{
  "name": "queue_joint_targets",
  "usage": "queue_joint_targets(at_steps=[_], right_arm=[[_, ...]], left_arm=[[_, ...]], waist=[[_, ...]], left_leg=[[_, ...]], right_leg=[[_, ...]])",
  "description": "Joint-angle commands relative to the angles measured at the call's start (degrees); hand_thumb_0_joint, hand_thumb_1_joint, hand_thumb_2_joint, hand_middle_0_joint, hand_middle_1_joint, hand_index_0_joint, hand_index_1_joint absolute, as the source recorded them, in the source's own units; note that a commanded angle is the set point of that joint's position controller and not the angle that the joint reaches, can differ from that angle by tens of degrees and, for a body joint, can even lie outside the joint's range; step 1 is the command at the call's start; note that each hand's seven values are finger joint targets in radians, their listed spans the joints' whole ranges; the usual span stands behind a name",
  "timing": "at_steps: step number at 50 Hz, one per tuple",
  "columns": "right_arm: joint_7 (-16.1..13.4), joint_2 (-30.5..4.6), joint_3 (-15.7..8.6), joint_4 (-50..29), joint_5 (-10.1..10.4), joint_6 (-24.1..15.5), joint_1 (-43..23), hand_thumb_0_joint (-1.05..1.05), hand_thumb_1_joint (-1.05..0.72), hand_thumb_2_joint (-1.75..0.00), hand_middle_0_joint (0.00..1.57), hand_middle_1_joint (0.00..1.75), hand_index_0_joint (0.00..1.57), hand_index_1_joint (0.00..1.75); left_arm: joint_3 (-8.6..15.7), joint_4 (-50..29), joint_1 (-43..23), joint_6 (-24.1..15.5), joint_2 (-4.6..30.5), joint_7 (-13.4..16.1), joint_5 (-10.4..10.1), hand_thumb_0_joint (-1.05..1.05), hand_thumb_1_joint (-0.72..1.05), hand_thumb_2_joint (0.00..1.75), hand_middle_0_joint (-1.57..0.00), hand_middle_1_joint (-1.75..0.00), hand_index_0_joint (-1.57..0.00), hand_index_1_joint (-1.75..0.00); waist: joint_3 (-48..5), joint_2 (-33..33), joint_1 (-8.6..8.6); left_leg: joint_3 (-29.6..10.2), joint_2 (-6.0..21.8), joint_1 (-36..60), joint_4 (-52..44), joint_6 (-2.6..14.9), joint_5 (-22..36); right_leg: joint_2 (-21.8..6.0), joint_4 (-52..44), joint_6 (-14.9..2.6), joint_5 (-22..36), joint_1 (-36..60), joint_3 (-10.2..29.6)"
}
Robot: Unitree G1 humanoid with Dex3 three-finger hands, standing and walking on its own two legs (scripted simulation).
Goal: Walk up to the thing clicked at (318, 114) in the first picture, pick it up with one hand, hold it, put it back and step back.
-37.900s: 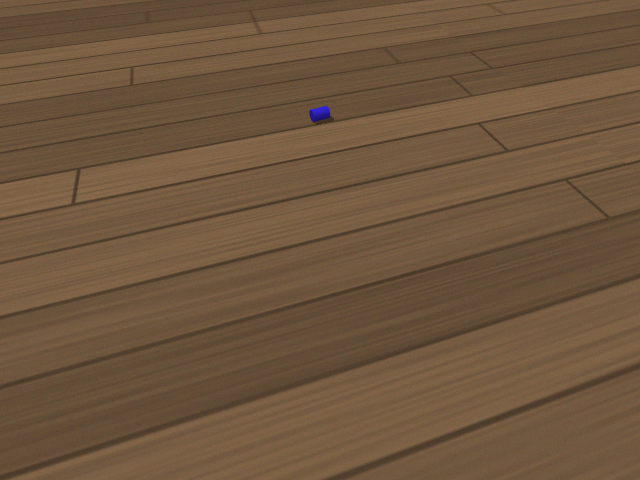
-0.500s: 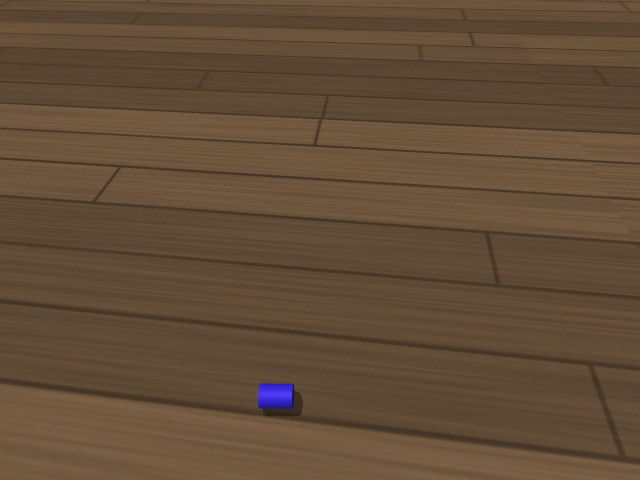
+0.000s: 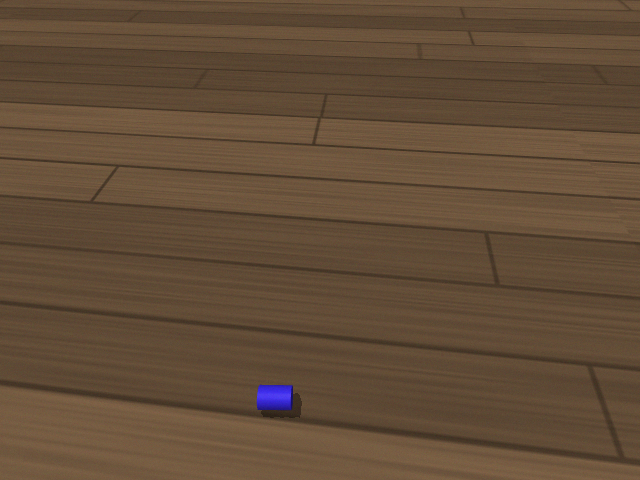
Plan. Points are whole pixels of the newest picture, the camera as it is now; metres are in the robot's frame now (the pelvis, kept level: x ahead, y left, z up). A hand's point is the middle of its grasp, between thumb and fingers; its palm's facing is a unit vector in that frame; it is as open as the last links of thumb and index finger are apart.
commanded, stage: stand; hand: left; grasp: from above
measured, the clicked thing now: (275, 397) +0.46 +0.19 -0.75
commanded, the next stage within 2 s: step back in 0.62 s
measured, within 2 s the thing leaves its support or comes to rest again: neither
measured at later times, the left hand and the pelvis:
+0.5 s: hand out of the picture +0.07 +0.25 -0.16, palm faces +0.02 -0.94 -0.34, open 7.4 cm; pelvis +0.01 +0.00 +0.00, yaw +0 degrees
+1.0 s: hand out of the picture +0.10 +0.31 -0.18, palm faces -0.02 -0.92 -0.39, open 7.4 cm; pelvis -0.05 +0.05 -0.03, yaw +0 degrees
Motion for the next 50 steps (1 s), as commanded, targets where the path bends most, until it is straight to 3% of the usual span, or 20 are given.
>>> queue_joint_targets(at_steps=[1, 8, 11, 30, 31, 34, 37, 38, 39, 40, 41, 44, 45, 46, 47, 48, 49, 50], right_arm=[[-0.47, -11.27, -2.29, -2.92, 0.3, -0.98, -2.16, 0.0, -0.9, -0.9, 0.2, 0.3, 0.2, 0.3], [-0.48, -11.52, -2.22, -2.96, 0.37, -1.21, -1.68, 0.0, -0.9, -0.9, 0.2, 0.3, 0.2, 0.3], [-0.42, -11.68, -2.03, -2.93, 0.41, -1.18, -1.83, 0.0, -0.9, -0.9, 0.2, 0.3, 0.2, 0.3], [-0.38, -12.01, -1.93, -3.41, 0.51, -1.12, -1.77, 0.0, -0.9, -0.9, 0.2, 0.3, 0.2, 0.3], [0.05, -15.09, -3.13, -4.5, 0.89, -0.05, -3.85, 0.0, -0.9, -0.9, 0.2, 0.3, 0.2, 0.3], [0.32, -13.78, -3.48, -6.68, 1.7, 0.84, -2.02, 0.0, -0.9, -0.9, 0.2, 0.3, 0.2, 0.3], [0.5, -13.53, -4.1, -8.76, 1.63, 1.92, -1.86, 0.0, -0.9, -0.9, 0.2, 0.3, 0.2, 0.3], [0.59, -13.27, -4.36, -9.26, 1.4, 2.36, -0.96, 0.0, -0.9, -0.9, 0.2, 0.3, 0.2, 0.3], [0.7, -12.56, -4.55, -9.67, 1.14, 2.88, 0.17, 0.0, -0.9, -0.9, 0.2, 0.3, 0.2, 0.3], [0.99, -12.91, -4.89, -10.31, 0.82, 3.33, 1.67, 0.0, -0.9, -0.9, 0.2, 0.3, 0.2, 0.3], [1.32, -13.35, -5.19, -10.88, 0.95, 3.59, 3.6, 0.0, -0.9, -0.9, 0.2, 0.3, 0.2, 0.3], [1.72, -13.03, -5.56, -11.58, 1.23, 2.88, 5.28, 0.0, -0.9, -0.9, 0.2, 0.3, 0.2, 0.3], [1.71, -12.64, -5.55, -11.34, 0.59, 2.47, 5.98, 0.0, -0.9, -0.9, 0.2, 0.3, 0.2, 0.3], [1.57, -12.9, -5.91, -11.52, -0.12, 2.1, 6.32, 0.0, -0.9, -0.9, 0.2, 0.3, 0.2, 0.3], [1.28, -16.2, -6.88, -12.55, -1.27, 1.78, 5.19, 0.0, -0.9, -0.9, 0.2, 0.3, 0.2, 0.3], [1.19, -19.36, -7.33, -13.53, -1.81, 1.23, 5.04, 0.0, -0.9, -0.9, 0.2, 0.3, 0.2, 0.3], [0.97, -22.29, -7.73, -14.05, -0.81, 1.05, 5.77, 0.0, -0.9, -0.9, 0.2, 0.3, 0.2, 0.3], [0.51, -21.86, -7.76, -14.68, -0.52, 1.03, 4.03, 0.0, -0.9, -0.9, 0.2, 0.3, 0.2, 0.3]], left_arm=[[1.81, -3.19, -2.07, -1.37, 11.6, 0.73, -0.05, 0.0, 0.9, 0.9, -0.2, -0.3, -0.2, -0.3], [1.86, -3.38, -1.97, -1.47, 11.94, 0.78, -0.3, 0.0, 0.9, 0.9, -0.2, -0.3, -0.2, -0.3], [1.71, -3.1, -1.71, -1.38, 11.65, 0.69, -0.41, 0.0, 0.9, 0.9, -0.2, -0.3, -0.2, -0.3], [1.61, -3.68, -1.42, -1.51, 12.5, 0.69, -0.39, 0.0, 0.9, 0.9, -0.2, -0.3, -0.2, -0.3], [3.77, -5.56, -1.33, -1.19, 17.04, 0.98, -1.24, 0.0, 0.9, 0.9, -0.2, -0.3, -0.2, -0.3], [4.3, -8.37, -0.01, -0.96, 16.53, 1.41, -1.44, 0.0, 0.9, 0.9, -0.2, -0.3, -0.2, -0.3], [4.82, -11.41, -1.14, -0.36, 18.0, 1.49, -1.18, 0.0, 0.9, 0.9, -0.2, -0.3, -0.2, -0.3], [4.96, -12.59, -2.52, -0.07, 18.8, 1.65, -0.92, 0.0, 0.9, 0.9, -0.2, -0.3, -0.2, -0.3], [5.03, -13.8, -3.74, 0.02, 18.95, 1.83, -0.49, 0.0, 0.9, 0.9, -0.2, -0.3, -0.2, -0.3], [5.13, -15.2, -4.12, 0.05, 19.19, 1.83, 0.22, 0.0, 0.9, 0.9, -0.2, -0.3, -0.2, -0.3], [5.22, -16.45, -6.26, 0.07, 19.65, 1.94, 0.63, 0.0, 0.9, 0.9, -0.2, -0.3, -0.2, -0.3], [4.67, -18.17, -7.28, 0.43, 18.41, 1.9, 1.03, 0.0, 0.9, 0.9, -0.2, -0.3, -0.2, -0.3], [4.5, -18.54, -6.75, 0.89, 18.11, 1.69, 0.72, 0.0, 0.9, 0.9, -0.2, -0.3, -0.2, -0.3], [4.43, -19.09, -6.12, 1.54, 17.56, 1.44, 0.31, 0.0, 0.9, 0.9, -0.2, -0.3, -0.2, -0.3], [4.05, -19.84, -4.74, 2.13, 14.89, 1.34, -0.37, 0.0, 0.9, 0.9, -0.2, -0.3, -0.2, -0.3], [3.81, -20.23, -3.34, 2.52, 12.51, 1.61, -0.48, 0.0, 0.9, 0.9, -0.2, -0.3, -0.2, -0.3], [4.04, -20.16, -2.7, 2.88, 13.91, 2.24, -0.22, 0.0, 0.9, 0.9, -0.2, -0.3, -0.2, -0.3], [4.01, -19.86, -3.29, 2.89, 14.03, 2.62, -0.05, 0.0, 0.9, 0.9, -0.2, -0.3, -0.2, -0.3]], waist=[[-2.49, -0.79, -0.21], [-4.59, -0.53, -0.26], [-3.61, -0.46, -0.29], [-4.18, -1.09, -0.2], [1.33, -2.06, -0.69], [-5.59, -2.56, -1.1], [-8.29, -5.35, -0.81], [-7.43, -8.06, -1.1], [-6.01, -10.48, -1.5], [-5.23, -11.26, -1.67], [-4.57, -11.89, -2.97], [-4.75, -10.37, -3.05], [-4.91, -8.74, -2.98], [-4.04, -5.05, -3.35], [-3.51, 4.72, -2.43], [-2.9, 10.61, -1.57], [-5.23, 8.65, -3.3], [-6.45, 8.17, -3.45]], left_leg=[[-5.7, 7.63, -2.35, -2.95, 1.11, 7.54], [-5.31, 7.8, -0.66, -1.86, 1.08, 13.04], [-5.51, 7.67, -1.22, -2.49, 0.97, 10.79], [-5.54, 8.02, -0.71, -2.24, 0.89, 12.7], [-5.28, 6.91, -4.99, 3.68, 1.82, 20.57], [-3.31, 5.59, -4.62, 10.89, 2.55, 22.66], [-1.28, 1.48, -7.19, 20.6, 1.69, 13.7], [0.09, -0.49, -8.16, 25.97, 1.28, 3.9], [-0.3, -1.93, -10.05, 31.4, 1.39, -12.17], [-1.88, -1.58, -10.41, 36.7, 1.85, -20.3], [-3.78, 0.02, -9.63, 37.95, 2.51, -21.77], [-0.12, 0.29, -10.53, 25.63, 1.66, -13.69], [2.18, -0.17, -8.61, 16.77, 1.28, -7.17], [0.99, 1.07, -7.02, 8.95, 1.43, 6.78], [-10.75, 8.88, -5.35, 4.34, 4.47, 19.43], [-21.04, 17.27, -1.49, 3.18, 9.0, 33.5], [-23.09, 22.38, -3.74, 4.93, 14.23, 40.68], [-25.0, 23.34, -2.7, 4.48, 15.59, 37.66]], right_leg=[[-6.8, -2.43, -1.2, 5.86, 0.73, 5.73], [-7.09, -1.36, -1.35, 10.39, 1.93, 5.67], [-6.87, -1.59, -1.12, 8.29, 1.42, 5.69], [-7.11, -1.48, -1.3, 10.4, 2.09, 5.59], [-6.48, 3.12, -1.69, 20.16, -2.25, 6.58], [-7.97, 6.95, -4.86, 26.08, 0.15, 6.8], [-13.72, 6.64, -10.26, 27.99, -1.54, 12.23], [-17.22, 5.41, -12.91, 27.7, -4.44, 14.9], [-20.38, 4.55, -15.36, 27.83, -6.77, 16.63], [-22.22, 4.93, -16.86, 27.18, -10.03, 17.49], [-22.39, 5.81, -16.64, 25.44, -13.08, 16.79], [-15.82, 11.57, -11.1, 22.84, -9.84, 10.96], [-13.02, 15.1, -8.74, 20.01, -9.37, 8.75], [-9.35, 19.27, -6.15, 14.26, -10.35, 6.76], [-1.62, 28.68, -3.08, 3.16, -14.88, 4.31], [6.08, 37.38, -1.62, -24.74, -23.32, 5.48], [7.18, 45.89, -1.39, -30.38, -21.97, 11.54], [7.17, 49.9, -1.6, -29.31, -23.24, 13.98]])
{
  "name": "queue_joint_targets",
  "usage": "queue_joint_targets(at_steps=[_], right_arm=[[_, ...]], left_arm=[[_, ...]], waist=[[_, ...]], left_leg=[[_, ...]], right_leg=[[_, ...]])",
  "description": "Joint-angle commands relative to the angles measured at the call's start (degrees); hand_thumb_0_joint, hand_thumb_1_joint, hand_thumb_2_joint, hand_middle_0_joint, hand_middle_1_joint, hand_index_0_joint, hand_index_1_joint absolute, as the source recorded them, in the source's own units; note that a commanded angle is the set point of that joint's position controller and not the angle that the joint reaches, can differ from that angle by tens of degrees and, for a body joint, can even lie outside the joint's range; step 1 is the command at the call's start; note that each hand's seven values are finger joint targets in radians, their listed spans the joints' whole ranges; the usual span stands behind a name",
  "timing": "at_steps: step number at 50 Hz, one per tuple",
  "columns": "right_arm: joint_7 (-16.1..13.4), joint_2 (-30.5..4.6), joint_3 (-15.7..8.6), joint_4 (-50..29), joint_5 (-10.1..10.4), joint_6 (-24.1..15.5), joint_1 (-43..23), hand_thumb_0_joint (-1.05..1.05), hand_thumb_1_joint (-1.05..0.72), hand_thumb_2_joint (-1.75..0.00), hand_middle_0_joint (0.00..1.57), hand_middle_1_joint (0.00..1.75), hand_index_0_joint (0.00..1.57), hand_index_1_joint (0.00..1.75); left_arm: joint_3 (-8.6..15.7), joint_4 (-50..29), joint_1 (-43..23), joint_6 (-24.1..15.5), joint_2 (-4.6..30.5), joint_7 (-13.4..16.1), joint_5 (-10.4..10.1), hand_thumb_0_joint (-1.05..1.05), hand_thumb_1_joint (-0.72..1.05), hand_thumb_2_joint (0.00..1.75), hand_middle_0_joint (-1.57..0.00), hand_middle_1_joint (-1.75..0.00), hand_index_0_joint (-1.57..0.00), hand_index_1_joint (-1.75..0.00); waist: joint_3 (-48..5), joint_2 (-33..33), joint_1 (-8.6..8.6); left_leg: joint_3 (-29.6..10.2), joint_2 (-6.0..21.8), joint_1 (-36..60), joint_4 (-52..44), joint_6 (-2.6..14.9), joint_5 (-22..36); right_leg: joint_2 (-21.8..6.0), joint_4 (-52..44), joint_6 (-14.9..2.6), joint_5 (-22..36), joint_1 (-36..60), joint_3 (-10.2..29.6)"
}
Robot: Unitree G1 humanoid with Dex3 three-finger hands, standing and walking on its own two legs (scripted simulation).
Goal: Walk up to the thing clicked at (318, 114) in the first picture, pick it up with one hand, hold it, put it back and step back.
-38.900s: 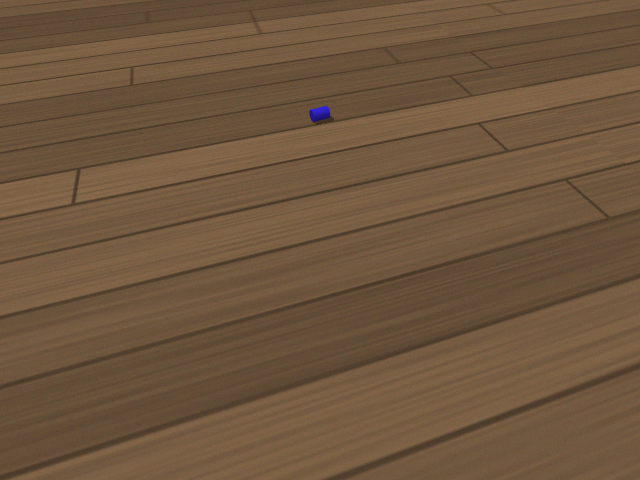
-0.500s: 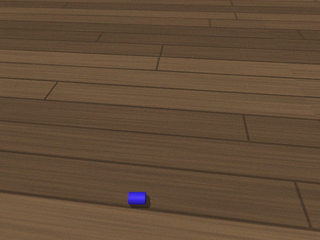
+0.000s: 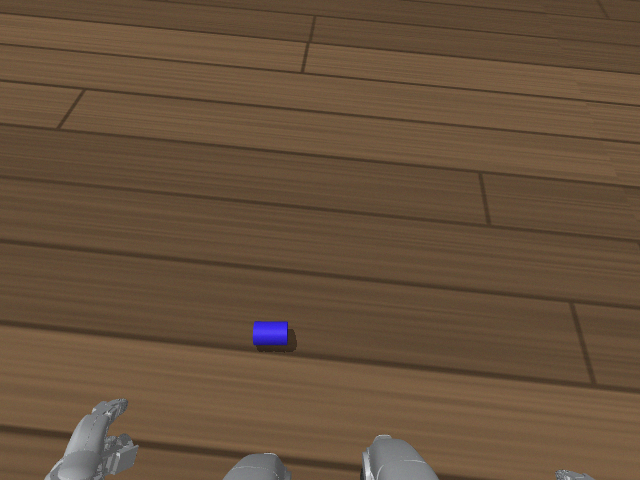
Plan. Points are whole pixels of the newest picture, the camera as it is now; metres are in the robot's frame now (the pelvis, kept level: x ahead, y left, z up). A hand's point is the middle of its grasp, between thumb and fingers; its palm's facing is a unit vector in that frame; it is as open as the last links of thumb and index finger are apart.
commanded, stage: step back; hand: left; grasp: from above
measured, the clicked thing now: (270, 333) +0.51 +0.15 -0.72
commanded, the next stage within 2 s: none
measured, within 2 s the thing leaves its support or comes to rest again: neither
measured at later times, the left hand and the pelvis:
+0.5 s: hand out of the picture +0.01 +0.25 -0.13, palm faces -0.11 -0.91 -0.39, open 7.4 cm; pelvis -0.10 -0.01 +0.01, yaw -6 degrees
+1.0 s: hand out of the picture -0.13 +0.27 -0.14, palm faces -0.08 -0.93 -0.37, open 7.4 cm; pelvis -0.24 +0.01 +0.01, yaw -6 degrees
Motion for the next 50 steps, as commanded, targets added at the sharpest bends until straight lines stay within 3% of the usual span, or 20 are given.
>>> queue_joint_targets(at_steps=[1, 3, 10, 17, 19, 20, 21, 22, 24, 25, 30, 33, 35, 36, 37, 38, 39, 40, 42, 50], right_arm=[[-1.75, -16.14, -3.85, -4.99, 0.35, -1.48, 0.71, 0.0, -0.9, -0.9, 0.2, 0.3, 0.2, 0.3], [-2.58, -13.15, -2.99, -6.34, 0.24, -1.66, -2.5, 0.0, -0.9, -0.9, 0.2, 0.3, 0.2, 0.3], [-3.04, -13.06, -3.59, -7.65, 0.76, -1.68, 5.34, 0.0, -0.9, -0.9, 0.2, 0.3, 0.2, 0.3], [-2.26, -13.76, -3.2, -10.82, 0.91, -0.9, -0.39, 0.0, -0.9, -0.9, 0.2, 0.3, 0.2, 0.3], [-2.09, -12.98, -2.61, -10.66, 1.62, -0.41, -1.64, 0.0, -0.9, -0.9, 0.2, 0.3, 0.2, 0.3], [-1.94, -10.68, -2.04, -11.07, 2.04, -0.25, -1.09, 0.0, -0.9, -0.9, 0.2, 0.3, 0.2, 0.3], [-2.45, -9.41, -2.15, -11.27, 2.26, 0.04, -3.64, 0.0, -0.9, -0.9, 0.2, 0.3, 0.2, 0.3], [-2.6, -10.78, -2.74, -10.07, 1.88, 0.33, -2.32, 0.0, -0.9, -0.9, 0.2, 0.3, 0.2, 0.3], [-2.3, -10.5, -2.41, -7.91, 2.53, 0.26, 2.24, 0.0, -0.9, -0.9, 0.2, 0.3, 0.2, 0.3], [-2.54, -10.37, -2.09, -7.6, 2.77, -0.03, 2.72, 0.0, -0.9, -0.9, 0.2, 0.3, 0.2, 0.3], [-2.81, -9.55, -1.07, -9.25, 2.3, -0.72, 1.44, 0.0, -0.9, -0.9, 0.2, 0.3, 0.2, 0.3], [-2.48, -9.01, -1.41, -9.0, 1.45, -1.12, 3.86, 0.0, -0.9, -0.9, 0.2, 0.3, 0.2, 0.3], [-2.1, -9.19, -2.24, -7.44, 1.02, -1.66, 7.46, 0.0, -0.9, -0.9, 0.2, 0.3, 0.2, 0.3], [-2.14, -11.48, -3.11, -8.01, -0.09, -1.98, 6.5, 0.0, -0.9, -0.9, 0.2, 0.3, 0.2, 0.3], [-1.98, -16.85, -4.4, -8.91, -0.78, -2.07, 4.86, 0.0, -0.9, -0.9, 0.2, 0.3, 0.2, 0.3], [-1.59, -21.03, -5.03, -9.81, -0.07, -1.97, 4.57, 0.0, -0.9, -0.9, 0.2, 0.3, 0.2, 0.3], [-1.76, -19.37, -4.97, -9.43, 0.06, -2.22, 3.1, 0.0, -0.9, -0.9, 0.2, 0.3, 0.2, 0.3], [-2.03, -15.78, -3.67, -9.84, 0.3, -2.36, -0.34, 0.0, -0.9, -0.9, 0.2, 0.3, 0.2, 0.3], [-2.44, -13.65, -3.13, -10.76, 0.12, -2.38, -1.83, 0.0, -0.9, -0.9, 0.2, 0.3, 0.2, 0.3], [-2.82, -13.83, -3.95, -11.98, 0.35, -2.04, 3.24, 0.0, -0.9, -0.9, 0.2, 0.3, 0.2, 0.3]], left_arm=[[2.12, -5.05, 0.5, -0.4, 9.04, 1.74, -0.2, 0.0, 0.9, 0.9, -0.2, -0.3, -0.2, -0.3], [2.35, -4.01, 5.24, -0.48, 9.34, 1.13, -0.88, 0.0, 0.9, 0.9, -0.2, -0.3, -0.2, -0.3], [3.25, -7.8, 3.5, -1.36, 8.82, 0.25, -0.01, 0.0, 0.9, 0.9, -0.2, -0.3, -0.2, -0.3], [3.82, -5.45, 12.44, -1.65, 7.56, -0.58, 0.51, 0.0, 0.9, 0.9, -0.2, -0.3, -0.2, -0.3], [4.13, -4.16, 16.27, -2.16, 8.14, -0.57, 1.09, 0.0, 0.9, 0.9, -0.2, -0.3, -0.2, -0.3], [5.27, -5.21, 15.3, -2.57, 12.55, -0.56, 1.87, 0.0, 0.9, 0.9, -0.2, -0.3, -0.2, -0.3], [6.1, -6.99, 10.95, -2.39, 17.75, -0.85, 0.78, 0.0, 0.9, 0.9, -0.2, -0.3, -0.2, -0.3], [5.94, -9.46, 7.16, -3.01, 17.4, -0.59, 1.48, 0.0, 0.9, 0.9, -0.2, -0.3, -0.2, -0.3], [4.55, -10.36, 2.66, -3.03, 12.2, -0.02, 0.48, 0.0, 0.9, 0.9, -0.2, -0.3, -0.2, -0.3], [4.62, -10.76, 2.01, -2.9, 12.01, 0.14, 0.94, 0.0, 0.9, 0.9, -0.2, -0.3, -0.2, -0.3], [4.15, -11.0, 9.54, -2.34, 10.01, 0.4, 1.18, 0.0, 0.9, 0.9, -0.2, -0.3, -0.2, -0.3], [4.02, -12.08, 8.37, -1.71, 10.93, 0.36, 0.67, 0.0, 0.9, 0.9, -0.2, -0.3, -0.2, -0.3], [3.47, -12.63, 6.95, -1.0, 11.35, -0.16, -0.01, 0.0, 0.9, 0.9, -0.2, -0.3, -0.2, -0.3], [2.84, -13.16, 7.69, -0.64, 9.22, -0.34, -0.21, 0.0, 0.9, 0.9, -0.2, -0.3, -0.2, -0.3], [2.49, -13.4, 8.94, -0.52, 6.74, -0.49, -0.46, 0.0, 0.9, 0.9, -0.2, -0.3, -0.2, -0.3], [3.75, -13.83, 4.14, -0.61, 9.37, 0.57, 0.1, 0.0, 0.9, 0.9, -0.2, -0.3, -0.2, -0.3], [3.92, -12.85, 3.42, -0.56, 10.2, 0.99, 0.67, 0.0, 0.9, 0.9, -0.2, -0.3, -0.2, -0.3], [3.83, -11.99, 5.62, -0.47, 9.28, 0.8, 0.06, 0.0, 0.9, 0.9, -0.2, -0.3, -0.2, -0.3], [4.32, -10.08, 9.29, -0.5, 9.63, 0.39, -0.36, 0.0, 0.9, 0.9, -0.2, -0.3, -0.2, -0.3], [4.2, -10.39, 9.52, -0.93, 8.57, -0.52, 0.39, 0.0, 0.9, 0.9, -0.2, -0.3, -0.2, -0.3]], waist=[[-13.33, 9.59, -1.31], [-12.72, 11.31, 2.1], [-13.73, 9.35, -2.59], [-16.63, 10.87, 0.97], [-15.77, 9.1, 2.82], [-13.93, -1.95, 1.91], [-10.14, -13.0, 3.48], [-7.76, -10.19, 2.28], [-7.4, -2.06, -1.01], [-7.73, -4.88, -0.84], [-12.05, -6.74, 3.79], [-13.63, -8.52, 2.28], [-14.39, -4.9, -0.04], [-14.35, -0.58, 0.55], [-14.02, 13.02, 1.0], [-12.5, 16.25, -2.94], [-11.12, 11.63, -2.3], [-11.02, 7.18, 0.45], [-9.41, 9.84, 2.38], [-13.34, 12.06, -1.73]], left_leg=[[-21.35, 21.36, 7.29, -14.55, 12.1, 45.85], [-14.29, 16.93, 10.52, -11.77, 10.43, 42.41], [-13.87, 18.22, 18.38, -9.05, 13.14, 43.85], [-11.33, 17.09, 7.12, -7.48, 9.75, 28.34], [-9.52, 14.7, -1.07, -4.59, 5.2, 20.18], [-6.29, 8.0, -11.65, 3.2, 0.89, 9.17], [-0.83, -2.55, -10.67, 18.53, -2.01, -12.7], [-6.91, -1.63, -8.11, 28.72, -2.47, -15.29], [-9.57, -3.97, -9.14, 32.79, -2.27, -9.01], [-7.85, -4.32, -9.66, 32.51, -2.38, -8.02], [-3.94, -1.94, -12.52, 16.35, -3.73, -10.35], [-0.9, 1.48, -5.82, -0.05, -2.1, -6.58], [1.16, 1.38, 3.86, -15.63, -1.27, 9.75], [-7.01, 6.58, 8.52, -17.14, 0.29, 14.81], [-23.29, 19.22, 12.77, -18.41, 5.47, 22.93], [-29.47, 27.2, 2.72, -18.82, 14.04, 31.83], [-27.46, 26.54, 0.58, -18.31, 14.81, 31.82], [-19.37, 21.84, 3.1, -16.32, 11.97, 34.57], [-13.57, 17.94, 3.18, -14.7, 9.96, 33.96], [-12.0, 18.89, 12.85, -11.24, 13.54, 32.76]], right_leg=[[7.84, 23.81, -1.8, -10.54, -5.64, 8.76], [6.99, 25.19, -1.1, -3.3, -7.95, 7.09], [5.64, 12.23, 1.5, -3.97, -7.32, 3.53], [2.96, -10.36, -0.9, 4.85, 7.93, -3.27], [1.35, -20.87, -3.0, 15.22, 15.54, -1.13], [-7.85, -23.33, -6.53, 18.8, 17.79, 14.14], [-20.11, -28.93, -17.46, 22.6, 5.39, 26.32], [-22.48, -28.5, -19.85, 27.17, 0.0, 28.67], [-13.26, -23.64, -14.57, 35.26, 3.05, 12.82], [-11.67, -22.63, -13.23, 36.83, 4.11, 10.11], [-10.65, -17.35, -13.38, 44.14, 20.14, 8.62], [-11.09, -14.65, -11.86, 43.77, 19.41, 8.79], [-8.59, -10.32, -8.56, 37.61, 13.9, 6.36], [-5.49, -7.45, -5.41, 27.27, 5.84, 5.74], [3.67, 2.56, -2.28, 6.63, -5.51, 0.69], [7.18, 13.41, -1.08, -11.84, -3.41, 2.68], [7.4, 21.0, -1.52, -10.89, -3.11, 7.19], [8.04, 23.8, -1.97, -7.31, -5.58, 8.44], [7.97, 27.71, -1.27, -2.6, -6.26, 7.23], [4.85, 12.03, 2.21, -3.5, -5.13, 2.31]])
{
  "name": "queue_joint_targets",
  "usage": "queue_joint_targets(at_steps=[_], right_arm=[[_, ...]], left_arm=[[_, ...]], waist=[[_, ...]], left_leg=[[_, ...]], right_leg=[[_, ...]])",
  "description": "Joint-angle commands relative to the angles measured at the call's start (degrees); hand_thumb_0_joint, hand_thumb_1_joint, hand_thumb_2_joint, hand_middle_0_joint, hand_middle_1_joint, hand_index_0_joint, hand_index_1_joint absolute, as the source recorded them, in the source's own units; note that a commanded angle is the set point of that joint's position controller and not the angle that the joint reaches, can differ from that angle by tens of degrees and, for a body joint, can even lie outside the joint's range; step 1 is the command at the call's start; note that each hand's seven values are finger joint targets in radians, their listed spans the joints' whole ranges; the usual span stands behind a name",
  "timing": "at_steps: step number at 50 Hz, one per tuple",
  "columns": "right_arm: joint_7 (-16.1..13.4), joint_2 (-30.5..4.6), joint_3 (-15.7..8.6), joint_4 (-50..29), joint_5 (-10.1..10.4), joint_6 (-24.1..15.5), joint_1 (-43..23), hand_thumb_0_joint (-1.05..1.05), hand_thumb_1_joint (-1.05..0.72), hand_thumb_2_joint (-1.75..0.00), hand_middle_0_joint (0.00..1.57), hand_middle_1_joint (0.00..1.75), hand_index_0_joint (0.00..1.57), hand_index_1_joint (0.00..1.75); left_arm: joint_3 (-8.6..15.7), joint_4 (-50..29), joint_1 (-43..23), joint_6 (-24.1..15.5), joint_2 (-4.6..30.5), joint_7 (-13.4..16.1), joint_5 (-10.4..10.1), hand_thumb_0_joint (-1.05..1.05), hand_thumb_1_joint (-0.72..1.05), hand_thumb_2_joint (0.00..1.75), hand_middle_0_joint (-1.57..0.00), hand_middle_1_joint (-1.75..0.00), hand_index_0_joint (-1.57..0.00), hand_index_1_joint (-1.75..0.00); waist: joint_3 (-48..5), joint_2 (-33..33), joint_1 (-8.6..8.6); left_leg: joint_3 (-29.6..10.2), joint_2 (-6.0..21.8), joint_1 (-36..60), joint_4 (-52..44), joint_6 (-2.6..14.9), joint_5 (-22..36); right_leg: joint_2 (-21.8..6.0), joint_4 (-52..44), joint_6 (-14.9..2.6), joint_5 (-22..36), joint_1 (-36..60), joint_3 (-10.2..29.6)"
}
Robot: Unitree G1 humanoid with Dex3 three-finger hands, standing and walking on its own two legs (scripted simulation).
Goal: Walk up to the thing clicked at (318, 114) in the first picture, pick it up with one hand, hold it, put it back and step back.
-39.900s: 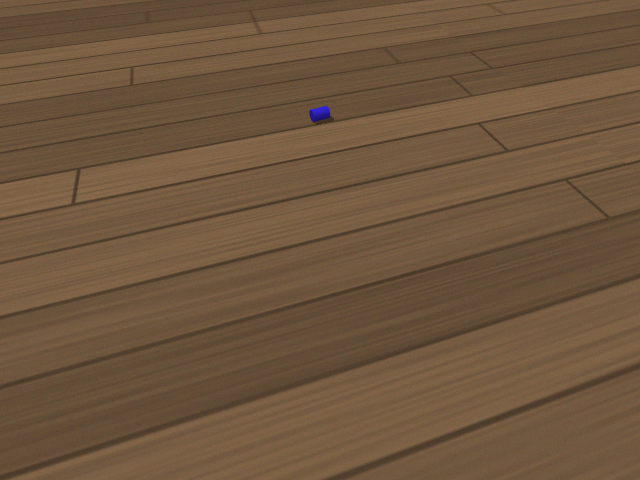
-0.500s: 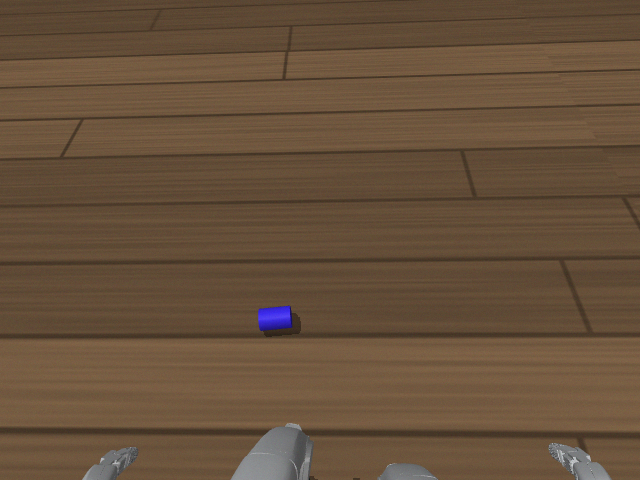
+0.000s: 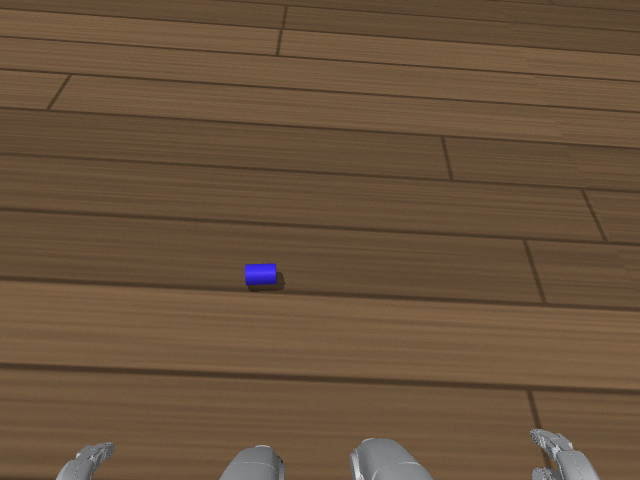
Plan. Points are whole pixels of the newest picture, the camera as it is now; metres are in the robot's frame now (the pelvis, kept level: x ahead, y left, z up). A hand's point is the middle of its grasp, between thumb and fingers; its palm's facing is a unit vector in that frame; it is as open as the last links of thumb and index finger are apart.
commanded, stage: step back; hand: left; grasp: from above
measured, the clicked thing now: (261, 274) +0.74 +0.21 -0.73
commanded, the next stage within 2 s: stand in 1.98 s
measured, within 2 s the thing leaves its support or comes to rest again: neither
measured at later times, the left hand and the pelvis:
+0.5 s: hand out of the picture -0.05 +0.24 -0.14, palm faces +0.06 -0.90 -0.42, open 7.4 cm; pelvis -0.17 -0.04 -0.02, yaw +5 degrees
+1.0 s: hand out of the picture -0.29 +0.20 -0.14, palm faces +0.05 -0.90 -0.42, open 7.4 cm; pelvis -0.34 -0.08 -0.01, yaw +2 degrees
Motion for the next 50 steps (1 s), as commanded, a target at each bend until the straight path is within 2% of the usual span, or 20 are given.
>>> queue_joint_targets(at_steps=[1, 6, 7, 8, 9, 10, 13, 19, 22, 24, 26, 27, 30, 35, 39, 41, 42, 43, 45, 50], right_arm=[[-0.96, -16.46, -5.42, -4.38, -0.06, -0.6, 2.86, 0.0, -0.9, -0.9, 0.2, 0.3, 0.2, 0.3], [-0.33, -17.74, -5.29, -5.64, 0.43, 1.16, -3.16, 0.0, -0.9, -0.9, 0.2, 0.3, 0.2, 0.3], [-0.25, -15.48, -4.52, -5.59, 0.74, 1.44, -1.69, 0.0, -0.9, -0.9, 0.2, 0.3, 0.2, 0.3], [-0.38, -11.22, -3.54, -6.65, 1.43, 1.35, -1.2, 0.0, -0.9, -0.9, 0.2, 0.3, 0.2, 0.3], [-1.53, -12.8, -4.36, -6.68, 1.18, 1.51, -3.93, 0.0, -0.9, -0.9, 0.2, 0.3, 0.2, 0.3], [-1.54, -14.87, -4.95, -5.71, 1.22, 1.62, -3.53, 0.0, -0.9, -0.9, 0.2, 0.3, 0.2, 0.3], [-1.2, -13.11, -3.87, -1.94, 2.02, 0.99, 4.51, 0.0, -0.9, -0.9, 0.2, 0.3, 0.2, 0.3], [-0.85, -12.09, -3.18, -2.81, 0.82, 0.6, 2.57, 0.0, -0.9, -0.9, 0.2, 0.3, 0.2, 0.3], [-0.59, -11.52, -3.56, -0.66, 0.61, 0.16, 8.52, 0.0, -0.9, -0.9, 0.2, 0.3, 0.2, 0.3], [-0.59, -13.37, -4.62, 0.58, 0.1, -0.13, 9.68, 0.0, -0.9, -0.9, 0.2, 0.3, 0.2, 0.3], [0.11, -24.1, -6.46, -1.59, -0.1, 0.28, 5.75, 0.0, -0.9, -0.9, 0.2, 0.3, 0.2, 0.3], [-0.07, -22.86, -6.42, -1.54, -0.55, -0.08, 4.27, 0.0, -0.9, -0.9, 0.2, 0.3, 0.2, 0.3], [-0.85, -16.88, -4.21, -2.25, -0.59, -0.11, -1.44, 0.0, -0.9, -0.9, 0.2, 0.3, 0.2, 0.3], [-0.53, -15.4, -4.41, -2.55, -0.73, 0.77, 1.55, 0.0, -0.9, -0.9, 0.2, 0.3, 0.2, 0.3], [0.07, -16.82, -4.4, -2.52, 0.48, 2.24, -0.43, 0.0, -0.9, -0.9, 0.2, 0.3, 0.2, 0.3], [0.47, -11.29, -2.74, -3.39, 1.0, 2.37, -0.13, 0.0, -0.9, -0.9, 0.2, 0.3, 0.2, 0.3], [-0.5, -11.72, -3.31, -4.2, 0.94, 2.59, -3.19, 0.0, -0.9, -0.9, 0.2, 0.3, 0.2, 0.3], [-0.68, -14.02, -4.35, -3.57, 0.86, 2.85, -3.53, 0.0, -0.9, -0.9, 0.2, 0.3, 0.2, 0.3], [-0.45, -13.56, -3.88, -0.65, 1.63, 2.36, 0.58, 0.0, -0.9, -0.9, 0.2, 0.3, 0.2, 0.3], [0.61, -13.09, -3.63, 0.04, 0.12, 1.23, 0.36, 0.0, -0.9, -0.9, 0.2, 0.3, 0.2, 0.3]], left_arm=[[2.66, -4.84, 0.37, -1.89, 8.79, 0.24, 0.01, 0.0, 0.9, 0.9, -0.2, -0.3, -0.2, -0.3], [3.11, 1.37, 11.88, -2.26, 8.38, -0.57, 0.24, 0.0, 0.9, 0.9, -0.2, -0.3, -0.2, -0.3], [3.64, 0.93, 11.27, -2.63, 10.32, -0.56, 1.1, 0.0, 0.9, 0.9, -0.2, -0.3, -0.2, -0.3], [5.11, -0.69, 9.13, -2.94, 15.99, -0.58, 1.76, 0.0, 0.9, 0.9, -0.2, -0.3, -0.2, -0.3], [5.85, -3.64, 3.87, -2.72, 21.59, -0.3, 1.67, 0.0, 0.9, 0.9, -0.2, -0.3, -0.2, -0.3], [5.0, -5.05, -0.4, -3.1, 19.45, 0.02, 1.21, 0.0, 0.9, 0.9, -0.2, -0.3, -0.2, -0.3], [3.49, -5.94, -8.13, -3.45, 12.65, 0.75, 1.51, 0.0, 0.9, 0.9, -0.2, -0.3, -0.2, -0.3], [3.04, -5.44, -0.43, -2.92, 12.09, 1.77, 1.47, 0.0, 0.9, 0.9, -0.2, -0.3, -0.2, -0.3], [2.6, -6.22, -3.0, -2.36, 12.42, 1.58, 0.3, 0.0, 0.9, 0.9, -0.2, -0.3, -0.2, -0.3], [1.42, -6.76, -3.02, -1.6, 10.81, 1.12, -0.11, 0.0, 0.9, 0.9, -0.2, -0.3, -0.2, -0.3], [1.77, -8.15, -6.26, -1.4, 9.98, 1.61, -0.79, 0.0, 0.9, 0.9, -0.2, -0.3, -0.2, -0.3], [2.32, -7.14, -8.01, -1.25, 10.62, 2.07, 0.13, 0.0, 0.9, 0.9, -0.2, -0.3, -0.2, -0.3], [2.13, -3.66, -2.31, -1.05, 9.92, 1.62, -1.04, 0.0, 0.9, 0.9, -0.2, -0.3, -0.2, -0.3], [1.58, -3.06, -1.84, -2.43, 8.52, 0.87, -0.13, 0.0, 0.9, 0.9, -0.2, -0.3, -0.2, -0.3], [1.14, 1.51, 4.41, -3.91, 7.54, 0.79, 0.54, 0.0, 0.9, 0.9, -0.2, -0.3, -0.2, -0.3], [3.13, 1.77, 5.15, -4.81, 14.38, 0.95, 1.73, 0.0, 0.9, 0.9, -0.2, -0.3, -0.2, -0.3], [4.43, 0.28, 1.3, -4.61, 20.97, 0.96, 1.66, 0.0, 0.9, 0.9, -0.2, -0.3, -0.2, -0.3], [4.2, -0.86, -1.52, -5.05, 20.41, 1.18, 1.4, 0.0, 0.9, 0.9, -0.2, -0.3, -0.2, -0.3], [2.34, -1.27, -6.16, -5.38, 14.03, 1.47, 1.1, 0.0, 0.9, 0.9, -0.2, -0.3, -0.2, -0.3], [3.09, 0.31, -1.46, -5.56, 14.14, 1.03, 2.07, 0.0, 0.9, 0.9, -0.2, -0.3, -0.2, -0.3]], waist=[[-12.71, 12.26, -3.26], [-15.73, 14.51, 2.01], [-13.97, 8.37, 1.58], [-11.24, -7.63, 1.16], [-8.58, -14.67, 3.94], [-4.95, -10.03, 1.68], [-6.12, -7.07, -3.19], [-10.27, -8.22, 2.37], [-14.72, -9.3, -0.12], [-15.21, -3.39, -1.03], [-12.96, 16.03, -3.14], [-10.68, 12.39, -3.61], [-9.42, 7.66, 1.13], [-11.2, 13.07, -1.53], [-16.5, 13.61, 0.62], [-13.21, -2.59, 0.3], [-11.2, -12.3, 3.01], [-7.54, -8.59, 1.91], [-6.48, -0.11, -1.7], [-7.62, -6.14, 2.05]], left_leg=[[-13.2, 14.63, 12.68, -6.47, 13.28, 23.61], [-10.36, 10.76, -1.24, -3.18, 6.62, 7.68], [-9.18, 6.28, -7.88, 1.44, 3.64, -1.37], [-6.07, -5.02, -19.64, 14.21, -0.79, -14.68], [-8.03, -6.52, -13.67, 29.1, -2.35, -22.83], [-11.72, -5.05, -10.71, 36.19, -2.72, -20.28], [-8.89, -7.93, -9.19, 37.82, -2.19, -13.25], [-4.28, -4.21, -10.12, 18.39, -2.83, -18.26], [-0.8, -2.5, -1.89, 0.42, -1.14, -11.4], [-4.91, 0.08, 7.22, -9.81, 0.77, 5.3], [-29.93, 21.5, 2.87, -13.3, 14.97, 20.86], [-31.39, 22.55, -2.54, -13.22, 17.11, 21.62], [-15.21, 14.13, -0.35, -8.78, 11.87, 23.96], [-14.27, 13.81, 10.52, -4.83, 13.0, 25.23], [-9.62, 10.37, 7.23, 1.7, 8.0, 17.84], [-6.62, -0.28, -13.58, 12.31, 1.42, -7.75], [-7.89, -5.16, -12.02, 24.45, -1.14, -22.1], [-13.86, -3.54, -10.21, 32.66, -1.94, -21.65], [-12.6, -6.29, -10.19, 36.0, -1.51, -14.84], [-5.63, -2.39, -10.8, 19.6, -2.81, -15.43]], right_leg=[[-3.1, -11.91, 0.38, -0.85, -1.47, -2.69], [-4.47, -38.75, -3.37, 12.33, 17.42, -9.77], [-6.72, -41.55, -4.42, 10.99, 19.33, -3.78], [-19.66, -46.36, -9.17, 9.19, 18.57, 16.01], [-31.01, -51.87, -18.97, 9.71, 0.72, 25.94], [-30.46, -52.56, -19.24, 9.43, -6.27, 23.36], [-18.45, -42.56, -12.48, 27.43, 0.45, 2.61], [-20.76, -38.1, -13.63, 39.05, 18.02, 3.09], [-20.32, -32.67, -12.34, 41.54, 19.77, 2.17], [-16.49, -27.67, -7.49, 32.93, 10.72, -0.68], [-2.58, -8.42, -2.37, -8.34, -1.9, -7.7], [-2.29, 0.82, -2.32, -9.93, -0.46, -0.72], [-0.35, 7.5, -2.94, -1.78, -2.95, 0.84], [-3.89, -13.89, -0.37, -2.53, -1.42, -4.46], [-3.23, -42.85, -2.58, 13.58, 13.07, -11.26], [-15.11, -45.83, -6.71, 11.63, 19.97, 10.82], [-29.49, -49.79, -17.59, 12.41, 5.53, 24.16], [-31.21, -50.55, -19.53, 13.1, -1.46, 25.68], [-21.5, -43.28, -14.2, 24.0, 1.63, 8.9], [-18.59, -44.61, -12.26, -1.16, 10.69, 6.87]])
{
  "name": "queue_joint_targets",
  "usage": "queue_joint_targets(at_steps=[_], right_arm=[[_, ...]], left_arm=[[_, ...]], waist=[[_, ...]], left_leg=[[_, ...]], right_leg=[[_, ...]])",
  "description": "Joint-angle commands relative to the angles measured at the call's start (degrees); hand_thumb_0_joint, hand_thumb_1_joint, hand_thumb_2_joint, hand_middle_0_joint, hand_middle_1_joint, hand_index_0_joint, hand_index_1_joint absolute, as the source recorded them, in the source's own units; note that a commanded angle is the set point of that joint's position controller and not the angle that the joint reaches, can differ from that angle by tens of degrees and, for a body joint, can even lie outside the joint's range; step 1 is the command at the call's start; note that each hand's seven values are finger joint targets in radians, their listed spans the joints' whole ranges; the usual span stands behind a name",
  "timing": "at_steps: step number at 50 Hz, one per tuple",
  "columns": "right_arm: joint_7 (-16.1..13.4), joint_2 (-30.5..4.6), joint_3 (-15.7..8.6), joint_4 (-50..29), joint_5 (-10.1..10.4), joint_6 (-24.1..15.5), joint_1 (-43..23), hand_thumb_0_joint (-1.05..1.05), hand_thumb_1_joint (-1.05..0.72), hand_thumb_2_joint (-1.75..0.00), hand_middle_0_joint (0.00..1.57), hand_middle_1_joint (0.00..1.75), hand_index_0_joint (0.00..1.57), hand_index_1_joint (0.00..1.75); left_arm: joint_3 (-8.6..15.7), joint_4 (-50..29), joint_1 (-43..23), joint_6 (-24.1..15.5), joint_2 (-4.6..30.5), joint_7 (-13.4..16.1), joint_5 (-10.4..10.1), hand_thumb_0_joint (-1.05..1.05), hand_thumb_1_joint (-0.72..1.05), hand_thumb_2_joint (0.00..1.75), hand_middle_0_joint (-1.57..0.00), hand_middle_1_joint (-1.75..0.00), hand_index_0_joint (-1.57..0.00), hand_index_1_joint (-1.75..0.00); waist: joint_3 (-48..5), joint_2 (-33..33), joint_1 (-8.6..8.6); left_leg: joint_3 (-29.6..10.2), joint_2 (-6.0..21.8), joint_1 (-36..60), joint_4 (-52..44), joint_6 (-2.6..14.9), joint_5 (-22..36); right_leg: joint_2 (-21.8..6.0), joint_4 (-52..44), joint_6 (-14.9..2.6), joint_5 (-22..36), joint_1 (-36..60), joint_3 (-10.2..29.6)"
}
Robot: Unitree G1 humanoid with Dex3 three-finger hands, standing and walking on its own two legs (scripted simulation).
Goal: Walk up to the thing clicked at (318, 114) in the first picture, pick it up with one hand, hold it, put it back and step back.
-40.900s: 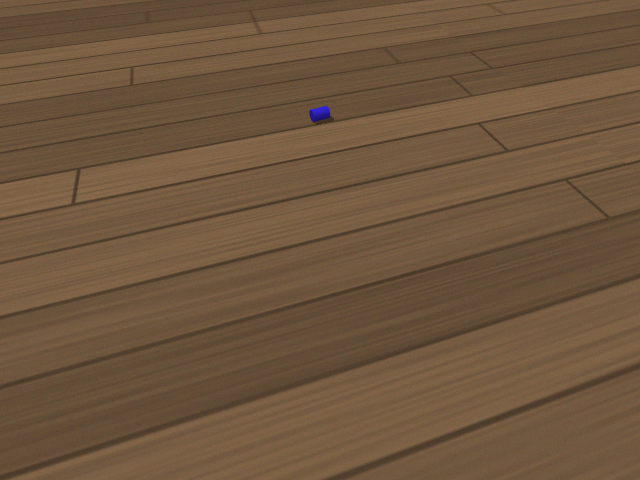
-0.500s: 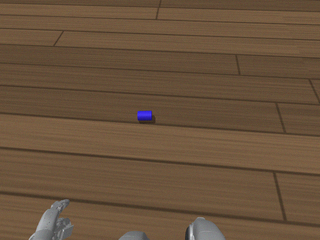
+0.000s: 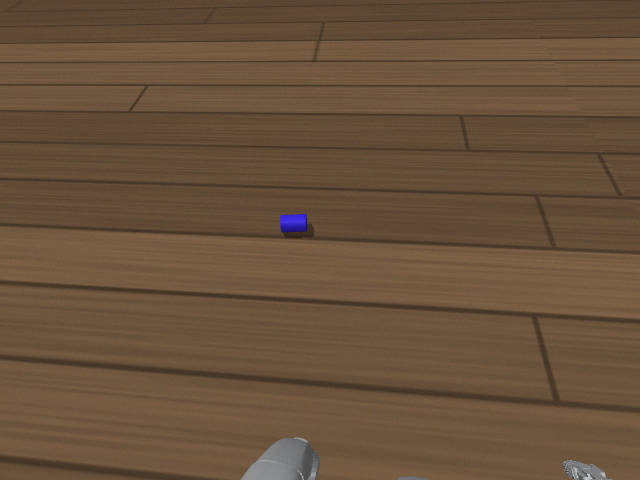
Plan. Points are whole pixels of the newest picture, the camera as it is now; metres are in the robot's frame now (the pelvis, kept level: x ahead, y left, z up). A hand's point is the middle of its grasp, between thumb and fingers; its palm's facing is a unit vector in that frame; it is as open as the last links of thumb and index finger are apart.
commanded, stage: step back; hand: left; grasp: from above
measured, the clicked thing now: (293, 223) +1.08 +0.25 -0.72
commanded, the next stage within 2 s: stand in 0.98 s
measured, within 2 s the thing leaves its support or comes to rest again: neither
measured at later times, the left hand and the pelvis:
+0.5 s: hand out of the picture +0.01 +0.27 -0.14, palm faces +0.08 -0.92 -0.37, open 7.4 cm; pelvis -0.03 +0.00 +0.01, yaw +3 degrees
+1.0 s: hand out of the picture +0.10 +0.30 -0.13, palm faces +0.06 -0.93 -0.36, open 7.4 cm; pelvis +0.01 +0.03 +0.01, yaw +3 degrees
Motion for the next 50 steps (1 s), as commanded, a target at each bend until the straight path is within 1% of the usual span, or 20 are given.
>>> queue_joint_targets(at_steps=[1, 5, 6, 7, 8, 9, 11, 14, 17, 18, 19, 20, 21, 28, 30, 31, 32, 37, 41, 50], right_arm=[[0.5, -9.21, -2.97, -3.21, -0.86, -1.97, -1.84, 0.0, -0.9, -0.9, 0.2, 0.3, 0.2, 0.3], [0.8, -8.44, -3.72, 1.83, -0.97, -3.8, 4.79, 0.0, -0.9, -0.9, 0.2, 0.3, 0.2, 0.3], [0.44, -10.88, -4.56, 2.7, -1.92, -4.23, 6.71, 0.0, -0.9, -0.9, 0.2, 0.3, 0.2, 0.3], [0.46, -16.07, -4.64, 1.3, -1.96, -4.52, 3.18, 0.0, -0.9, -0.9, 0.2, 0.3, 0.2, 0.3], [0.71, -17.55, -4.95, 0.62, -1.41, -4.82, 0.37, 0.0, -0.9, -0.9, 0.2, 0.3, 0.2, 0.3], [0.54, -13.57, -3.77, 0.37, -1.49, -5.41, -2.77, 0.0, -0.9, -0.9, 0.2, 0.3, 0.2, 0.3], [0.36, -11.86, -3.03, 0.9, -1.65, -5.83, -2.08, 0.0, -0.9, -0.9, 0.2, 0.3, 0.2, 0.3], [0.96, -12.04, -3.5, 1.49, -1.88, -5.09, -1.95, 0.0, -0.9, -0.9, 0.2, 0.3, 0.2, 0.3], [1.08, -9.02, -2.56, 1.23, -0.86, -3.8, -2.32, 0.0, -0.9, -0.9, 0.2, 0.3, 0.2, 0.3], [1.07, -6.71, -1.96, 0.82, -0.45, -3.79, -1.46, 0.0, -0.9, -0.9, 0.2, 0.3, 0.2, 0.3], [0.81, -5.98, -1.88, 0.64, -0.35, -3.58, -2.94, 0.0, -0.9, -0.9, 0.2, 0.3, 0.2, 0.3], [0.63, -7.77, -2.61, 1.54, -0.51, -3.65, -1.65, 0.0, -0.9, -0.9, 0.2, 0.3, 0.2, 0.3], [0.75, -8.66, -2.63, 2.25, -0.32, -4.06, 0.7, 0.0, -0.9, -0.9, 0.2, 0.3, 0.2, 0.3], [0.8, -5.96, -2.52, 5.62, -0.63, -5.29, 3.62, 0.0, -0.9, -0.9, 0.2, 0.3, 0.2, 0.3], [0.31, -8.73, -3.07, 5.12, -1.26, -5.68, 1.63, 0.0, -0.9, -0.9, 0.2, 0.3, 0.2, 0.3], [0.37, -10.66, -2.95, 4.54, -0.86, -5.8, -1.54, 0.0, -0.9, -0.9, 0.2, 0.3, 0.2, 0.3], [0.62, -11.46, -2.78, 4.66, -0.63, -5.64, -2.8, 0.0, -0.9, -0.9, 0.2, 0.3, 0.2, 0.3], [0.43, -7.96, -1.37, 5.96, -0.08, -5.56, -5.16, 0.0, -0.9, -0.9, 0.2, 0.3, 0.2, 0.3], [0.13, -7.83, -1.67, 7.18, 0.24, -5.32, -4.45, 0.0, -0.9, -0.9, 0.2, 0.3, 0.2, 0.3], [0.28, -7.8, -1.07, 8.18, 0.71, -5.12, -7.7, 0.0, -0.9, -0.9, 0.2, 0.3, 0.2, 0.3]], left_arm=[[5.23, -5.14, -2.71, -2.63, 17.58, 1.08, 0.52, 0.0, 0.9, 0.9, -0.2, -0.3, -0.2, -0.3], [3.21, -4.58, -3.39, -1.51, 15.25, 0.23, -0.25, 0.0, 0.9, 0.9, -0.2, -0.3, -0.2, -0.3], [2.12, -4.54, -2.15, -1.28, 11.84, 0.09, -0.67, 0.0, 0.9, 0.9, -0.2, -0.3, -0.2, -0.3], [1.84, -4.74, -5.03, -1.39, 10.64, 0.04, -1.85, 0.0, 0.9, 0.9, -0.2, -0.3, -0.2, -0.3], [3.44, -3.62, -7.56, -1.48, 15.58, 0.25, -1.12, 0.0, 0.9, 0.9, -0.2, -0.3, -0.2, -0.3], [3.15, -2.7, -5.58, -1.56, 14.69, -0.34, -1.63, 0.0, 0.9, 0.9, -0.2, -0.3, -0.2, -0.3], [2.89, -0.98, -3.65, -2.04, 13.03, -0.84, -1.91, 0.0, 0.9, 0.9, -0.2, -0.3, -0.2, -0.3], [3.01, 0.22, -2.27, -2.48, 12.36, -1.29, -1.61, 0.0, 0.9, 0.9, -0.2, -0.3, -0.2, -0.3], [3.12, 2.53, 0.95, -3.53, 11.74, -0.35, -0.83, 0.0, 0.9, 0.9, -0.2, -0.3, -0.2, -0.3], [3.81, 2.49, 1.33, -3.85, 14.06, 0.02, -0.32, 0.0, 0.9, 0.9, -0.2, -0.3, -0.2, -0.3], [4.3, 3.02, 3.08, -4.19, 17.86, 0.15, -0.33, 0.0, 0.9, 0.9, -0.2, -0.3, -0.2, -0.3], [4.51, 1.45, -1.0, -4.59, 19.84, 0.1, 0.04, 0.0, 0.9, 0.9, -0.2, -0.3, -0.2, -0.3], [4.31, -0.02, -4.34, -4.75, 18.45, 0.27, -0.43, 0.0, 0.9, 0.9, -0.2, -0.3, -0.2, -0.3], [2.15, 0.31, -6.88, -4.11, 14.54, -0.07, -1.36, 0.0, 0.9, 0.9, -0.2, -0.3, -0.2, -0.3], [0.68, -0.08, -6.38, -3.74, 10.96, -0.21, -2.02, 0.0, 0.9, 0.9, -0.2, -0.3, -0.2, -0.3], [0.65, 0.73, -6.39, -3.42, 10.44, -0.27, -2.75, 0.0, 0.9, 0.9, -0.2, -0.3, -0.2, -0.3], [1.0, 1.64, -6.46, -3.34, 11.53, -0.07, -2.59, 0.0, 0.9, 0.9, -0.2, -0.3, -0.2, -0.3], [0.99, 4.46, -5.91, -4.37, 13.04, 0.26, -2.39, 0.0, 0.9, 0.9, -0.2, -0.3, -0.2, -0.3], [0.79, 4.66, -7.82, -4.26, 13.03, 0.66, -2.39, 0.0, 0.9, 0.9, -0.2, -0.3, -0.2, -0.3], [-0.64, 6.46, -10.85, -3.3, 10.68, 0.69, -2.79, 0.0, 0.9, 0.9, -0.2, -0.3, -0.2, -0.3]], waist=[[-3.75, -11.2, 1.47], [-5.45, -8.16, -2.23], [-6.12, 1.08, -2.71], [-3.82, 9.99, -3.54], [1.38, 5.51, -3.93], [1.78, 0.56, -1.22], [-0.64, 3.3, -1.21], [-1.99, 8.48, -2.21], [-2.89, 3.7, 0.37], [-3.62, -2.3, 0.69], [-2.57, -9.24, 1.82], [-0.11, -9.59, 0.5], [0.55, -6.36, -1.21], [-5.74, -8.58, -3.33], [-8.0, -1.31, -2.93], [-7.92, 2.11, -1.49], [-6.06, 2.46, -0.95], [-7.64, 2.84, -0.88], [-11.04, 0.4, -1.79], [-8.89, -2.25, -2.27]], left_leg=[[2.51, 4.53, -0.2, -15.65, -0.09, -3.8], [5.63, 3.32, 21.1, -42.09, 2.2, 4.85], [-8.06, 10.24, 26.34, -44.67, 4.18, -3.78], [-27.55, 22.96, 16.94, -52.15, 10.64, -24.32], [-29.1, 25.06, 4.35, -54.02, 14.2, -27.9], [-21.19, 21.32, 6.0, -51.36, 12.24, -20.03], [-13.22, 17.78, 8.5, -48.65, 9.86, -11.0], [-9.19, 15.91, 7.78, -47.49, 9.25, -10.82], [-3.48, 12.71, 2.48, -38.32, 6.0, -5.95], [-1.06, 9.25, -3.71, -32.37, 3.33, -5.28], [1.56, 3.62, -4.17, -22.02, 1.8, -5.72], [1.02, 4.35, -0.26, -14.85, 0.94, -4.87], [-0.34, 6.1, 0.16, -14.57, 0.93, -2.64], [6.47, 4.45, 17.31, -36.68, 1.46, 11.56], [-5.47, 13.04, 21.51, -41.0, 4.0, 16.78], [-10.25, 16.99, 16.58, -43.11, 7.25, 10.08], [-10.21, 18.59, 11.8, -43.56, 8.9, 7.17], [-0.39, 11.68, 12.77, -38.68, 3.16, 26.25], [1.7, 11.25, 17.8, -36.24, 3.16, 35.96], [-0.02, 12.36, 20.3, -41.5, 3.42, 34.49]], right_leg=[[-13.18, -16.33, -10.06, -16.55, 4.5, 16.27], [-9.55, -8.72, -5.9, -13.08, -5.25, 9.46], [-5.5, -0.06, -3.11, -14.76, -14.18, 5.98], [0.68, 6.81, 0.24, -14.43, -17.51, -1.78], [-1.32, 12.94, 0.12, -14.42, -11.24, 4.36], [-2.05, 13.79, -0.07, -9.45, -8.84, 4.63], [-1.53, 10.07, -0.25, -6.32, -6.32, 2.31], [0.35, 0.75, 0.41, -7.9, 0.06, -1.29], [1.89, -14.8, -0.99, 0.19, 12.93, -1.37], [-2.75, -16.83, -3.13, -5.54, 17.02, 8.88], [-12.87, -24.55, -7.0, -23.32, 10.23, 24.79], [-19.64, -26.85, -11.39, -27.54, 2.54, 30.57], [-19.66, -24.52, -12.69, -19.93, 2.65, 28.54], [-9.95, -12.94, -5.57, 10.32, 0.08, 7.59], [-5.34, -7.77, -1.62, 10.91, -3.52, 3.85], [-1.22, -5.54, -0.33, -0.87, -1.06, 0.58], [-0.92, -5.95, -0.41, -4.5, 3.29, -0.28], [-4.7, -11.78, -1.61, 16.04, 11.12, 3.44], [-5.53, -11.54, -1.71, 23.36, 12.21, 2.51], [-5.62, -15.64, 0.16, 22.02, 11.08, 2.77]])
